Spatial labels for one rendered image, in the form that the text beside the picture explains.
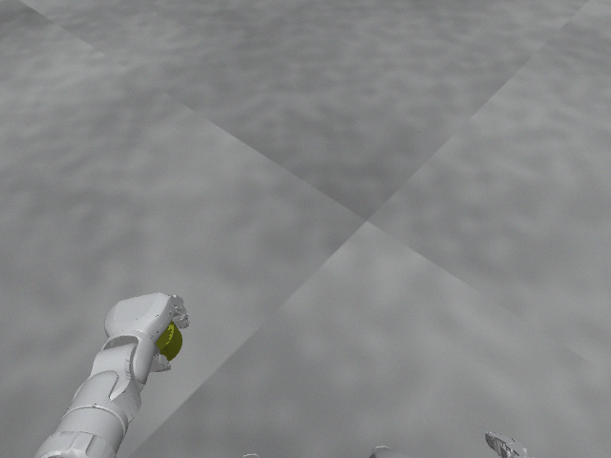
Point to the left robot arm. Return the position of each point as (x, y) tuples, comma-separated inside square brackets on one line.
[(97, 420)]

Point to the tin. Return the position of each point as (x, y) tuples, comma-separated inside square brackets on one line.
[(170, 342)]

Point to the left robot hand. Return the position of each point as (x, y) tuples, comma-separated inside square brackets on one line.
[(149, 314)]

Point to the right robot hand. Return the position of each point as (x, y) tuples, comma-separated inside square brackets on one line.
[(506, 447)]

